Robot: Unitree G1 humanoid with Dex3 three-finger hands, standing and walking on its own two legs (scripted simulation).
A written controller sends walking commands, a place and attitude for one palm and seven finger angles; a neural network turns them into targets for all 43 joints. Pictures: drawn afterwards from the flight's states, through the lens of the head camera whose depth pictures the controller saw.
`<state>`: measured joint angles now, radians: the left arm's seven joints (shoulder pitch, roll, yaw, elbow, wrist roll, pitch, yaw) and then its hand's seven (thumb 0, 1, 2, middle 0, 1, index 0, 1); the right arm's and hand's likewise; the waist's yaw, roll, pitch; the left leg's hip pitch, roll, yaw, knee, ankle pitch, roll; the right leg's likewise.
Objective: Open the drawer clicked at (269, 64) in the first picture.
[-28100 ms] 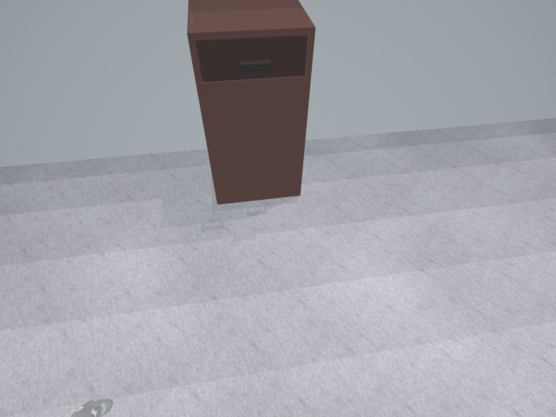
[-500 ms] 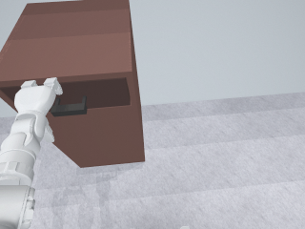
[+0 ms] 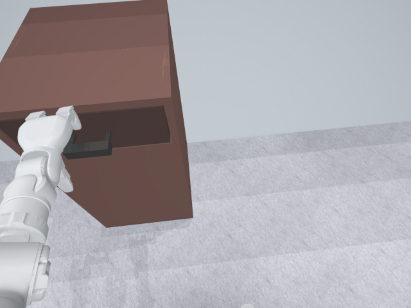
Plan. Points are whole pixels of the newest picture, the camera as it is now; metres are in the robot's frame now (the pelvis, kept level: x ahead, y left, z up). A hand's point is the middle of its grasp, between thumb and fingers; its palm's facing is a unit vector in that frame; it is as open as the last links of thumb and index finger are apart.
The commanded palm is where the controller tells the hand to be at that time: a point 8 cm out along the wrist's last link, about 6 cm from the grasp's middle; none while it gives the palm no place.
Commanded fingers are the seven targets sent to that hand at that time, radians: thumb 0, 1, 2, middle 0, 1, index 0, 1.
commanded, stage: re-aim the fingers above the handle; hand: left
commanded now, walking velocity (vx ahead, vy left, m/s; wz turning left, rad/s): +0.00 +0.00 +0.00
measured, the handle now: (89, 142) +0.49 +0.29 -0.03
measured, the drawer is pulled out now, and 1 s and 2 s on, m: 0.00 0.00 0.00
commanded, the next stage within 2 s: lower the fingers behind the handle in 0.40 s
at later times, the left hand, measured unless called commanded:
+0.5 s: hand (64, 146) +0.43 +0.31 +0.03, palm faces -0.06 -0.01 -1.00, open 13.6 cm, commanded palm +0.41 +0.31 +0.09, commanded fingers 0.00 -0.50 0.30 -0.30 -1.20 -0.30 -1.20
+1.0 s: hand (75, 154) +0.44 +0.30 +0.00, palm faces +0.01 -0.03 -1.00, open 13.7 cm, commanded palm +0.42 +0.30 +0.05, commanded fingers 0.00 -0.50 0.30 -0.30 -1.20 -0.30 -1.20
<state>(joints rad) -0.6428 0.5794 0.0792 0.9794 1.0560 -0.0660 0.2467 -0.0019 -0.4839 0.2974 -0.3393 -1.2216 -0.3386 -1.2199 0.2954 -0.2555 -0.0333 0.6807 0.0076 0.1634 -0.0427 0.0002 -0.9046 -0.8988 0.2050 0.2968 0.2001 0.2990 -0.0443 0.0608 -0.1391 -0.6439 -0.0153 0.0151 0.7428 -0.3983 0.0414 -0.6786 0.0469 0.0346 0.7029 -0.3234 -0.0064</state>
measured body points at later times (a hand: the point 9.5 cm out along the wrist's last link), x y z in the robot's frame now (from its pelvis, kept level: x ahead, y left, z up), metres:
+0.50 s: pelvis +0.00 +0.00 -0.01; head +0.09 -0.01 +0.44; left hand +0.43 +0.31 +0.09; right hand +0.05 -0.27 -0.14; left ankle -0.03 +0.09 -0.71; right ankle +0.00 -0.12 -0.71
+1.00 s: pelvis +0.00 +0.01 -0.02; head +0.11 +0.02 +0.41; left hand +0.43 +0.30 +0.05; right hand +0.04 -0.27 -0.15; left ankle -0.03 +0.09 -0.71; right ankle +0.00 -0.12 -0.71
